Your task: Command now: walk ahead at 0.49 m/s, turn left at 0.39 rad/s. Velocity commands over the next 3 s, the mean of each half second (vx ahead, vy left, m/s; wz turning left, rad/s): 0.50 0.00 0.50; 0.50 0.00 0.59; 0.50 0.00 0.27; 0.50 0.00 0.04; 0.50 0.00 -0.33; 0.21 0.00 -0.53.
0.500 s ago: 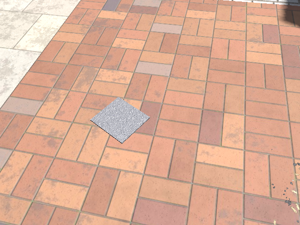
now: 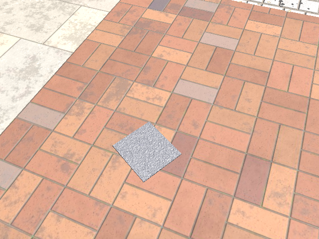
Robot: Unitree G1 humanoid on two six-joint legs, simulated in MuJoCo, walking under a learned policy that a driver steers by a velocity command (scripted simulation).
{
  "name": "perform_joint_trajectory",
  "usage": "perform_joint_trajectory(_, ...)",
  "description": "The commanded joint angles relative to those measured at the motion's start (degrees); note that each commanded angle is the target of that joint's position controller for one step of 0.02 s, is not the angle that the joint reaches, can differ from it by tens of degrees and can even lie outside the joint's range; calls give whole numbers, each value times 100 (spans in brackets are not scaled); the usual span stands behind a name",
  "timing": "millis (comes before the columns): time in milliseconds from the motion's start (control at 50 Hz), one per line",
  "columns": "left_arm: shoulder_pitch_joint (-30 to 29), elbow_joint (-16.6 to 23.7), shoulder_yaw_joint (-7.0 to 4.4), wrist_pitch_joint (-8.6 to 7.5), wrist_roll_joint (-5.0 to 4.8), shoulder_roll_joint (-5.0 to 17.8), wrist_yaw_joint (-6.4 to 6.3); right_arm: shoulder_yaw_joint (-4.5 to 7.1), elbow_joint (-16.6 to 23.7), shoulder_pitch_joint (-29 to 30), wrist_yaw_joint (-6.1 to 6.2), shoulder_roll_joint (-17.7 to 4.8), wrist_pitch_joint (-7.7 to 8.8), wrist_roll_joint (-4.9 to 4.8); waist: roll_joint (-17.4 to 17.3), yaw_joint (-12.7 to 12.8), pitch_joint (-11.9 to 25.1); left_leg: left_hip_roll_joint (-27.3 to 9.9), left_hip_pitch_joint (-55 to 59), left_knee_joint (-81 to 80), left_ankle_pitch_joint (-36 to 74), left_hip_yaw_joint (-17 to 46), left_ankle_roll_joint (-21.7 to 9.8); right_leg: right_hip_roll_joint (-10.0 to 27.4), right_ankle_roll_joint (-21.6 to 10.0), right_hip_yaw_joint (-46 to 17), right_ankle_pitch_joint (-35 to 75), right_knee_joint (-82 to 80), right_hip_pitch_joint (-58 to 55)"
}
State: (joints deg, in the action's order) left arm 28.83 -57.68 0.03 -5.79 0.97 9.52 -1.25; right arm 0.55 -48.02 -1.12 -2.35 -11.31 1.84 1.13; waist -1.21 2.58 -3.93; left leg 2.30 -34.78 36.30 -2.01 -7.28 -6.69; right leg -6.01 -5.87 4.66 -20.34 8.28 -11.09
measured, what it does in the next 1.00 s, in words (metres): walks ahead, turning left: left foot, then right foot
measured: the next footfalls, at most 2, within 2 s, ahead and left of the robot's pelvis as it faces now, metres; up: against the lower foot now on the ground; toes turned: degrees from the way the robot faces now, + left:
left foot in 0.08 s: +0.20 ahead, +0.04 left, +0.00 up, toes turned +4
right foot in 0.60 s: +0.54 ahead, -0.05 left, +0.00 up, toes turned +23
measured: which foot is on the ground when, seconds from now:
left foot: up 0.00-0.06, down 0.08-0.60, up 0.62-1.00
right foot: down 0.00-0.08, up 0.10-0.58, down 0.60-1.00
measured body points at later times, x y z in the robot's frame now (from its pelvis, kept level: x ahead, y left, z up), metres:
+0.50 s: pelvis +0.28 +0.00 +0.01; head +0.31 +0.02 +0.46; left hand +0.45 +0.27 -0.08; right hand +0.29 -0.27 -0.11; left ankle +0.16 +0.03 -0.73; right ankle +0.48 -0.11 -0.68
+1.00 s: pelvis +0.53 +0.06 +0.02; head +0.56 +0.07 +0.46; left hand +0.36 +0.27 -0.12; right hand +0.83 -0.02 -0.08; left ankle +0.58 +0.24 -0.67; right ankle +0.51 -0.07 -0.73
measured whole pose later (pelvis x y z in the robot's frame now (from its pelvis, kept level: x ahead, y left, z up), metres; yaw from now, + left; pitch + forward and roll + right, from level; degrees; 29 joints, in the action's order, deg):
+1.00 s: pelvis +0.53 +0.06 +0.02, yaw +34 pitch +1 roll -2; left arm 24.4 -50.9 -2.4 -5.2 1.2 13.9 0.1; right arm 2.5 -41.5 -3.6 -4.5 -15.2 0.2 2.0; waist -2.3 3.4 -2.3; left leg -3.5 -38.3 46.2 -2.6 -1.0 -3.5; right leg -0.4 -1.0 12.1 -15.4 14.0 -0.4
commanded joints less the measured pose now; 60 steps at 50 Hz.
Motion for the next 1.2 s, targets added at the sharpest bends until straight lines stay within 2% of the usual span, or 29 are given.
perform_joint_trajectory(20, 34, 110, -191, -8, 28, 1002, -174, 179, -6, -775, 77, -637, 86, 8, 689, -662, 415, 468, 1454, -164, -439, -215, -333, 1758, 287, 85, 7890, 1867, 376)
perform_joint_trajectory(60, -367, 230, -277, 71, 9, 1277, -162, 359, -496, -2301, 130, -945, 132, 65, 616, -1393, 998, 265, 3216, -865, -486, 330, -742, 1656, 335, 222, 6605, 4275, 1308)
perform_joint_trajectory(80, -488, 467, -226, 37, 38, 1008, -103, 499, -549, -2770, 182, -1360, 95, 92, -242, -1427, 1409, -1089, 4311, -801, -598, 2066, -1219, 999, 307, 381, 2559, 6413, 2663)
perform_joint_trajectory(100, -120, 724, -205, 22, -26, 693, -2, 546, -457, -2408, 166, -1550, 38, 37, -1061, -811, 1714, -2227, 5397, -1501, -543, 5126, -2277, 21, 484, -359, -1087, 8091, 4854)
perform_joint_trajectory(120, -592, 833, -220, -52, 89, 982, 40, 550, -444, -1994, 142, -1360, 34, -152, -134, -759, 1062, -2015, 4789, -2045, -1437, 4661, -2080, 518, 282, -983, -378, 7699, 5413)
perform_joint_trajectory(160, -1067, 985, -263, -132, 25, 1066, 101, 430, -356, -1468, 152, -821, 61, -68, 542, -327, 53, -1641, 3156, -2519, -913, 3653, -1552, 898, 299, -871, 260, 6762, 5012)
perform_joint_trajectory(180, -1090, 1011, -256, -36, 102, 1001, 101, 389, -334, -1414, 181, -733, 112, -69, 656, -152, -31, -1367, 2652, -2538, -365, 3270, -1362, 1014, 408, -872, 266, 6415, 4674)
perform_joint_trajectory(220, -1015, 1058, -206, 190, 199, 782, 140, 373, -364, -1506, 196, -821, 224, -91, 469, 8, 45, -1049, 2172, -2569, 356, 2734, -1205, 1097, 590, -740, 287, 5875, 4284)
perform_joint_trajectory(260, -1346, 1244, -189, 290, 197, 738, 157, 418, -405, -1719, 200, -1034, 270, -108, 256, -34, 36, -822, 1960, -2612, 715, 2444, -1092, 1128, 727, -575, 665, 5339, 4320)
perform_joint_trajectory(360, -2652, 1743, -185, 358, 149, 829, 206, 417, -487, -2515, 216, -1037, 205, -122, -151, -573, 69, -601, 2634, -2401, 1271, 2457, -505, 1026, 852, -461, 1932, 4027, 4913)
perform_joint_trajectory(480, -3712, 2195, -94, 285, 85, 872, 264, 437, -455, -3043, 309, -1122, 147, -13, -340, -940, 84, -751, 3779, -1873, 1921, 2872, -566, 684, 766, -489, 1751, 2977, 5202)
perform_joint_trajectory(540, -3292, 2183, -121, 191, 32, 1038, 237, 484, -296, -2641, 368, -1269, 159, 3, -455, -580, 180, -824, 3550, -1479, 2349, 2999, -378, 506, 562, -594, 1455, 2223, 4013)
perform_joint_trajectory(580, -1877, 1784, -263, 91, 20, 1370, 117, 503, -187, -2252, 282, -1373, 236, -50, -223, 108, 857, -439, 2992, -104, 2979, 2763, -102, 409, 294, -595, 1485, 1688, 1914)
perform_joint_trajectory(600, -957, 1680, -369, 33, 138, 1731, 4, 446, -39, -2234, 212, -1143, 303, -133, 169, 445, 1616, -157, 2228, 1240, 1660, 2504, 3, 1400, 44, -1496, 672, 1644, 475)
perform_joint_trajectory(620, -664, 1711, -487, 85, 291, 2182, -43, 313, 95, -2892, 241, -474, 292, -334, 1476, 163, 2420, 667, 506, 2944, -2632, 1680, 203, 3149, -567, -3863, 536, 1470, -1113)
perform_joint_trajectory(640, -883, 1707, -510, 179, 171, 1932, -3, 375, 67, -2958, 293, -1049, 221, -135, 1306, 12, 2310, 332, -123, 3625, -2882, 1499, 151, 3220, -814, -4941, -237, 1065, -625)
perform_joint_trajectory(660, -1306, 1776, -403, 193, 126, 1386, 18, 416, 20, -2540, 277, -1143, 155, -32, 592, -90, 1319, 19, -245, 3721, -2251, 1445, 178, 2911, -673, -4064, -500, 850, 298)
perform_joint_trajectory(680, -1581, 1765, -327, 181, 109, 1063, 52, 402, 75, -2201, 217, -1056, 131, 0, 246, -134, 766, -158, -154, 3498, -1842, 1348, 222, 2581, -525, -3190, -29, 684, 1006)
perform_joint_trajectory(700, -1607, 1710, -297, 158, 120, 979, 60, 403, 109, -2077, 159, -961, 87, 26, 398, -211, 530, -302, -30, 3315, -1703, 1293, 257, 2333, -381, -2574, 527, 537, 1413)
perform_joint_trajectory(740, -1429, 1525, -293, 68, 62, 958, 80, 384, 152, -2071, 52, -824, -52, 102, 693, -339, 369, -419, 185, 3173, -1615, 1182, 310, 2077, -277, -1803, 1328, 351, 1862)
perform_joint_trajectory(820, -1129, 1327, -341, -89, -16, 1010, 141, 338, 483, -1445, -76, -689, -153, 116, 671, -353, 284, -560, -368, 2990, -1084, 1109, 351, 2124, -368, -1030, 2214, 83, 1788)
perform_joint_trajectory(940, -799, 1104, -370, -53, 14, 1097, 144, 200, 956, -242, -211, -524, -99, 73, 608, -160, 37, -591, -335, 1277, 164, 687, 370, 1910, -209, 70, 2671, 35, 1714)
perform_joint_trajectory(1040, -317, 866, -427, 62, 21, 1325, 64, 164, 1271, 472, -251, -577, -94, 135, 578, 52, -137, -453, 37, 151, -478, 222, 102, 2180, -118, 399, 3170, 304, 1039)
perform_joint_trajectory(1080, -179, 737, -433, 152, 34, 1442, 42, 190, 1236, 295, -185, -616, -79, 180, 652, -59, 19, -124, 605, -152, -1114, 47, -102, 2230, -86, 567, 4734, 962, 794)
perform_joint_trajectory(1120, -174, 690, -409, 243, 9, 1507, 39, 303, 793, -1027, -87, -775, 21, 233, 513, -640, 775, 314, 2314, -784, -1039, 12, -371, 2099, 20, 851, 5522, 2734, 1052)
perform_joint_trajectory(1140, -201, 830, -339, 235, -3, 1344, 52, 427, 492, -2019, 6, -1105, 68, 312, 126, -1030, 1445, -365, 3911, -899, -1343, 928, -605, 1945, 140, 882, 4016, 4173, 2170)
perform_joint_trajectory(1160, 112, 1220, -157, 199, -74, 606, 193, 550, 505, -2198, 104, -1729, 68, 262, -1334, -738, 2167, -2350, 5830, -1215, -1409, 3927, -1339, 1030, 472, 845, -922, 6218, 4642)
perform_joint_trajectory(1180, -466, 1248, -347, 211, -26, 1286, 155, 587, 534, -2560, 190, -1743, -6, 71, -569, -1083, 2341, -2552, 5626, -1794, -887, 4755, -1453, 753, 475, -156, -1039, 6973, 5126)
perform_joint_trajectory(1200, -994, 1401, -355, 178, -84, 1270, 165, 549, 415, -2157, 245, -1585, -4, 17, -332, -903, 1455, -2237, 5022, -1788, -108, 3559, -1274, 1062, 402, -403, -360, 6914, 5452)
Over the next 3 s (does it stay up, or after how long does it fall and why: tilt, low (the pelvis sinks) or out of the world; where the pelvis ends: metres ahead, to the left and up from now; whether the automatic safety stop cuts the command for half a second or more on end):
stays up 1.25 0.64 0.01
